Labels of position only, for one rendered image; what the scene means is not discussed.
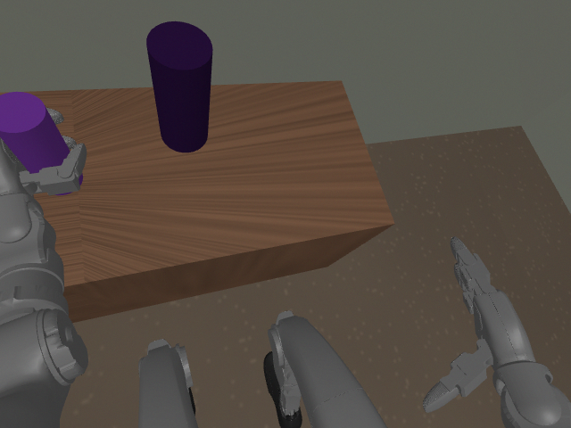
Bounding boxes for right robot foot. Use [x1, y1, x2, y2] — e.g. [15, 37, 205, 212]
[263, 351, 302, 428]

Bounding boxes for left robot arm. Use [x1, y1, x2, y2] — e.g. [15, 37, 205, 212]
[0, 193, 88, 428]

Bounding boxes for right robot arm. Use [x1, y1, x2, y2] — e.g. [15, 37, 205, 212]
[492, 361, 571, 428]

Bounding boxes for right robot hand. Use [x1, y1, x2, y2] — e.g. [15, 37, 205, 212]
[423, 236, 536, 413]

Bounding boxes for left robot hand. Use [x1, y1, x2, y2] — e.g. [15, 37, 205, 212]
[0, 108, 87, 198]

